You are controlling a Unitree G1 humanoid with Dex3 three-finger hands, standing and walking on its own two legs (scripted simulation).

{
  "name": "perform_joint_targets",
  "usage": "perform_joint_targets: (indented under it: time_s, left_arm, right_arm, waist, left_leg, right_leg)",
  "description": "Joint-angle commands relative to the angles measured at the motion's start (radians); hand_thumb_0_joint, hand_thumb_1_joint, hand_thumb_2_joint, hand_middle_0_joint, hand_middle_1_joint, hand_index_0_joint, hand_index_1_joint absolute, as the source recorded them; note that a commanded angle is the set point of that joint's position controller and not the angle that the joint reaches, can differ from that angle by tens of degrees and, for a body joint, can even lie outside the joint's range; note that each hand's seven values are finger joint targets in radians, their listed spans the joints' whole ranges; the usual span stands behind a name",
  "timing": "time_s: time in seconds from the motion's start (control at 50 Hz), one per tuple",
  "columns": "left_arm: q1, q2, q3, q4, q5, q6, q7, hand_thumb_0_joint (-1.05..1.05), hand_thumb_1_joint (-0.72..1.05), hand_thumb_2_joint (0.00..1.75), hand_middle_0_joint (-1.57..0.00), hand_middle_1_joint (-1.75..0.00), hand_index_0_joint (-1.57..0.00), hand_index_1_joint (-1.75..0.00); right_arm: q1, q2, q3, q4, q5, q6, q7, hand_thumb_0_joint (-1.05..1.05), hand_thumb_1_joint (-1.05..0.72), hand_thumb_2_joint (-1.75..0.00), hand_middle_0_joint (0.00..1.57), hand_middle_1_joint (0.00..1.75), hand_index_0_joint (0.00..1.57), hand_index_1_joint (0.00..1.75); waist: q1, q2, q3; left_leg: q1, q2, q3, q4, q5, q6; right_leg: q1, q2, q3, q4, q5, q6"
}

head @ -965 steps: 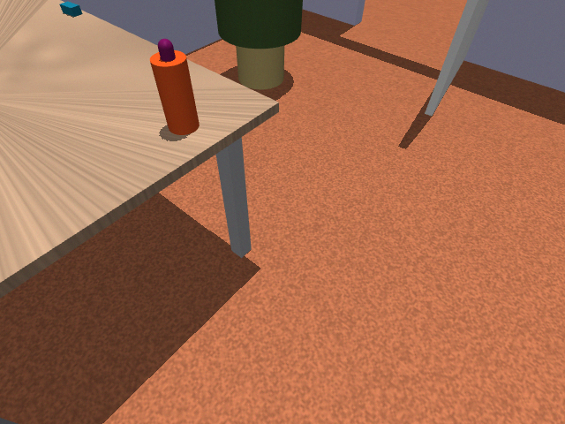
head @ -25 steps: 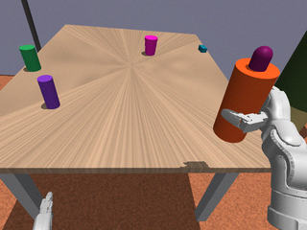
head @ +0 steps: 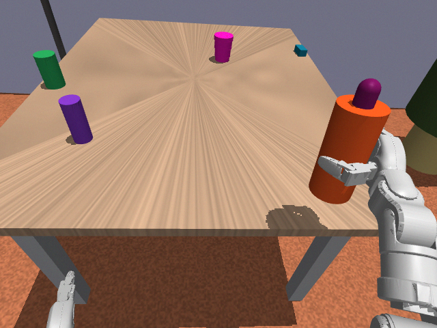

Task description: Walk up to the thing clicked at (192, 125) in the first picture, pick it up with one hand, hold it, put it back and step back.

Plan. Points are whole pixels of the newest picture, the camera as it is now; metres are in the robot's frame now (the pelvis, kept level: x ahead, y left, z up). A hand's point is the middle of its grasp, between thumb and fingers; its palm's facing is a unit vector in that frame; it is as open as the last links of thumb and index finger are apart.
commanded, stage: crouch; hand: right
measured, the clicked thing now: (347, 142) +0.37 -0.21 +0.20
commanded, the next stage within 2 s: lower in 0.88 s
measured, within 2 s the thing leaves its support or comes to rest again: neither
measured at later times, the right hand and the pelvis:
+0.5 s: hand (343, 157) +0.41 -0.24 +0.14, palm faces +0.26 +0.96 -0.02, open 10.8 cm; pelvis +0.01 -0.01 +0.00, yaw +1 degrees
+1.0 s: hand (338, 157) +0.44 -0.25 +0.11, palm faces +0.25 +0.97 -0.02, open 10.8 cm; pelvis +0.01 -0.01 +0.00, yaw +2 degrees
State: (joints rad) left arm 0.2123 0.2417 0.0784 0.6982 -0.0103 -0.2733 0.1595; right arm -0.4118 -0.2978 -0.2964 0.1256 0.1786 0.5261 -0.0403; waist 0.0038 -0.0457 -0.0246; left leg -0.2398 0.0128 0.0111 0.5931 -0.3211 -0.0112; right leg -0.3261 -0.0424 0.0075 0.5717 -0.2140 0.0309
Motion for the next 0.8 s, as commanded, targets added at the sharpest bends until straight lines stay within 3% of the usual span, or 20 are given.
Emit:
perform_joint_targets:
  time_s: [0.0,0.02,0.04,0.1,0.14,0.2,0.22,0.26,0.28,0.32,0.34,0.38,0.4,0.44,0.52,0.54,0.58,0.62,0.64,0.78]
  left_arm:
    - [-0.164,0.097,0.005,-0.193,0.005,-0.087,0.009,0.00,-0.55,0.05,-0.05,-0.05,-0.05,-0.05]
    - [-0.156,0.121,0.021,-0.223,0.007,-0.090,0.012,0.00,-0.54,0.05,-0.05,-0.05,-0.06,-0.05]
    - [-0.104,0.090,-0.008,-0.190,0.011,-0.087,0.010,0.00,-0.55,0.05,-0.05,-0.05,-0.06,-0.05]
    - [-0.096,0.057,-0.029,-0.182,0.008,-0.086,0.006,0.00,-0.54,0.05,-0.05,-0.05,-0.06,-0.04]
    - [-0.109,0.096,-0.002,-0.255,0.013,-0.089,0.013,0.00,-0.54,0.05,-0.05,-0.05,-0.06,-0.05]
    - [-0.075,0.095,0.012,-0.211,0.013,-0.075,0.023,0.00,-0.54,0.05,-0.05,-0.05,-0.06,-0.05]
    - [-0.102,0.133,0.036,-0.228,0.015,-0.074,0.029,0.00,-0.54,0.05,-0.05,-0.06,-0.06,-0.05]
    - [-0.117,0.131,0.036,-0.230,0.020,-0.072,0.028,0.00,-0.55,0.05,-0.05,-0.05,-0.05,-0.05]
    - [-0.130,0.085,-0.002,-0.232,0.020,-0.070,0.027,0.00,-0.55,0.06,-0.06,-0.05,-0.05,-0.06]
    - [-0.119,0.110,0.021,-0.220,0.022,-0.066,0.033,0.00,-0.55,0.05,-0.05,-0.05,-0.06,-0.05]
    - [-0.114,0.076,-0.013,-0.227,0.021,-0.066,0.028,0.00,-0.55,0.05,-0.06,-0.06,-0.06,-0.06]
    - [-0.081,0.113,0.017,-0.198,0.021,-0.056,0.028,0.00,-0.55,0.05,-0.06,-0.05,-0.06,-0.05]
    - [-0.081,0.085,-0.011,-0.193,0.022,-0.055,0.020,0.00,-0.55,0.05,-0.06,-0.05,-0.06,-0.05]
    - [-0.084,0.136,0.027,-0.232,0.021,-0.060,0.020,0.00,-0.54,0.04,-0.06,-0.05,-0.06,-0.05]
    - [-0.012,0.111,0.017,-0.234,0.015,-0.047,-0.002,0.00,-0.54,0.04,-0.05,-0.05,-0.06,-0.05]
    - [-0.031,0.152,0.053,-0.262,0.014,-0.048,-0.003,0.00,-0.54,0.04,-0.05,-0.05,-0.06,-0.05]
    - [0.003,0.128,0.036,-0.246,0.011,-0.036,-0.019,0.00,-0.54,0.04,-0.05,-0.05,-0.06,-0.04]
    - [-0.026,0.090,0.009,-0.286,0.008,-0.025,-0.032,0.00,-0.54,0.05,-0.05,-0.05,-0.05,-0.05]
    - [-0.049,0.084,0.006,-0.270,0.006,-0.020,-0.035,0.00,-0.54,0.04,-0.05,-0.05,-0.05,-0.04]
    - [-0.140,0.110,0.005,-0.330,0.003,0.004,-0.036,0.00,-0.55,0.05,-0.05,-0.04,-0.05,-0.05]
  right_arm:
    - [-0.584,-0.265,-0.081,-0.249,0.029,-0.231,0.033,0.00,-0.12,-1.27,1.20,1.38,1.26,1.38]
    - [-0.605,-0.325,-0.111,-0.277,0.024,-0.254,0.026,0.00,-0.12,-1.28,1.21,1.38,1.26,1.38]
    - [-0.599,-0.334,-0.121,-0.282,0.023,-0.272,0.023,0.00,-0.10,-1.27,1.20,1.38,1.26,1.38]
    - [-0.558,-0.345,-0.140,-0.287,0.027,-0.334,0.015,0.00,-0.10,-1.30,1.23,1.41,1.29,1.41]
    - [-0.630,-0.409,-0.171,-0.411,0.028,-0.385,0.005,0.00,-0.10,-1.31,1.24,1.42,1.30,1.42]
    - [-0.546,-0.369,-0.158,-0.334,0.038,-0.419,-0.004,0.00,-0.11,-1.32,1.24,1.42,1.30,1.42]
    - [-0.512,-0.358,-0.161,-0.274,0.043,-0.426,-0.004,0.00,-0.10,-1.32,1.23,1.42,1.29,1.42]
    - [-0.556,-0.333,-0.128,-0.259,0.043,-0.447,0.009,0.00,-0.10,-1.31,1.23,1.41,1.29,1.41]
    - [-0.617,-0.321,-0.100,-0.309,0.038,-0.461,0.012,0.00,-0.09,-1.30,1.21,1.40,1.27,1.41]
    - [-0.595,-0.288,-0.086,-0.184,0.032,-0.466,0.016,0.00,-0.10,-1.29,1.20,1.39,1.26,1.39]
    - [-0.604,-0.254,-0.053,-0.157,0.030,-0.473,0.024,0.00,-0.11,-1.29,1.20,1.38,1.26,1.39]
    - [-0.567,-0.260,-0.065,-0.001,0.024,-0.474,0.039,0.00,-0.08,-1.28,1.19,1.38,1.25,1.38]
    - [-0.597,-0.238,-0.043,0.014,0.020,-0.484,0.049,0.00,-0.07,-1.26,1.17,1.36,1.23,1.36]
    - [-0.668,-0.284,-0.065,0.033,0.013,-0.502,0.058,0.00,-0.07,-1.26,1.15,1.35,1.22,1.35]
    - [-0.732,-0.369,-0.122,0.060,0.007,-0.553,0.060,0.00,-0.11,-1.27,1.18,1.36,1.23,1.36]
    - [-0.711,-0.393,-0.148,0.092,0.009,-0.561,0.058,0.00,-0.11,-1.28,1.19,1.37,1.25,1.37]
    - [-0.716,-0.461,-0.197,0.088,0.004,-0.590,0.051,0.00,-0.11,-1.28,1.20,1.38,1.26,1.38]
    - [-0.757,-0.456,-0.190,0.066,-0.001,-0.626,0.048,0.00,-0.11,-1.28,1.21,1.38,1.26,1.38]
    - [-0.733,-0.475,-0.213,0.105,0.000,-0.634,0.044,0.00,-0.13,-1.28,1.21,1.38,1.27,1.38]
    - [-0.747,-0.438,-0.158,0.141,-0.010,-0.705,0.061,0.00,-0.07,-1.30,1.22,1.41,1.28,1.41]
  waist:
    - [0.014,-0.009,-0.388]
    - [0.011,-0.028,-0.424]
    - [0.008,-0.060,-0.401]
    - [0.000,-0.099,-0.367]
    - [0.006,-0.091,-0.424]
    - [0.023,-0.088,-0.336]
    - [0.025,-0.070,-0.331]
    - [0.038,-0.081,-0.351]
    - [0.041,-0.116,-0.368]
    - [0.059,-0.070,-0.339]
    - [0.062,-0.075,-0.339]
    - [0.076,-0.021,-0.326]
    - [0.074,-0.033,-0.331]
    - [0.086,-0.017,-0.389]
    - [0.075,-0.056,-0.401]
    - [0.077,-0.035,-0.405]
    - [0.047,-0.071,-0.408]
    - [0.042,-0.094,-0.425]
    - [0.028,-0.104,-0.417]
    - [0.048,-0.133,-0.506]
  left_leg:
    - [-0.076,-0.009,0.016,-0.102,0.218,-0.007]
    - [-0.057,-0.010,0.016,-0.102,0.238,-0.007]
    - [-0.064,-0.008,0.013,-0.101,0.245,-0.005]
    - [-0.066,-0.014,0.021,-0.100,0.232,0.000]
    - [-0.057,-0.020,0.018,-0.092,0.254,0.002]
    - [-0.085,-0.026,0.019,-0.102,0.214,0.002]
    - [-0.092,-0.027,0.019,-0.105,0.200,0.001]
    - [-0.109,-0.029,0.014,-0.097,0.190,0.003]
    - [-0.118,-0.031,0.014,-0.088,0.200,0.007]
    - [-0.134,-0.035,0.021,-0.086,0.190,0.005]
    - [-0.129,-0.033,0.021,-0.085,0.202,0.005]
    - [-0.148,-0.036,0.026,-0.088,0.190,0.000]
    - [-0.148,-0.032,0.019,-0.085,0.207,-0.001]
    - [-0.157,-0.033,0.020,-0.076,0.242,-0.004]
    - [-0.144,-0.031,0.024,-0.059,0.284,0.000]
    - [-0.138,-0.034,0.027,-0.057,0.282,0.000]
    - [-0.112,-0.031,0.021,-0.050,0.298,0.002]
    - [-0.107,-0.033,0.016,-0.048,0.303,0.005]
    - [-0.099,-0.033,0.014,-0.051,0.290,0.007]
    - [-0.101,-0.043,0.009,-0.038,0.292,0.016]
  right_leg:
    - [0.265,0.032,-0.020,-0.036,0.110,-0.040]
    - [0.270,0.034,-0.025,-0.031,0.128,-0.039]
    - [0.265,0.037,-0.030,-0.027,0.133,-0.039]
    - [0.230,0.037,-0.030,-0.036,0.118,-0.039]
    - [0.273,0.030,-0.027,-0.029,0.137,-0.038]
    - [0.234,0.026,-0.024,-0.038,0.088,-0.039]
    - [0.226,0.023,-0.021,-0.039,0.075,-0.038]
    - [0.233,0.019,-0.020,-0.036,0.059,-0.036]
    - [0.254,0.015,-0.016,-0.039,0.074,-0.032]
    - [0.244,0.010,-0.011,-0.039,0.066,-0.033]
    - [0.231,0.011,-0.010,-0.035,0.078,-0.033]
    - [0.215,0.008,-0.008,-0.038,0.062,-0.037]
    - [0.213,0.011,-0.012,-0.031,0.075,-0.036]
    - [0.249,0.009,-0.010,-0.022,0.122,-0.036]
    - [0.249,0.013,-0.014,-0.004,0.194,-0.032]
    - [0.234,0.014,-0.012,-0.005,0.192,-0.033]
    - [0.211,0.023,-0.021,0.006,0.206,-0.033]
    - [0.204,0.022,-0.022,0.011,0.225,-0.030]
    - [0.186,0.024,-0.024,0.013,0.202,-0.030]
    - [0.219,0.012,-0.014,0.025,0.227,-0.026]
